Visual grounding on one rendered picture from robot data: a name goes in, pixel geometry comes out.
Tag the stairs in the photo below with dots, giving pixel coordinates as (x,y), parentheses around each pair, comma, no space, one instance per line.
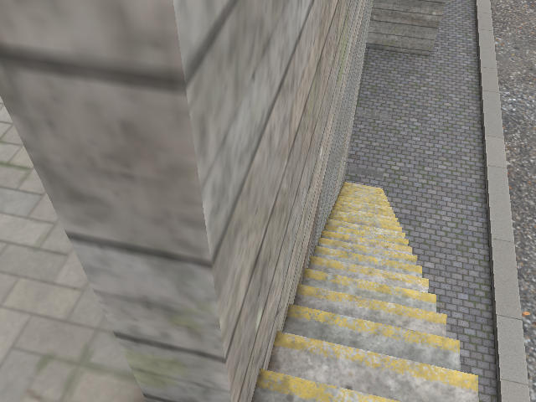
(363,327)

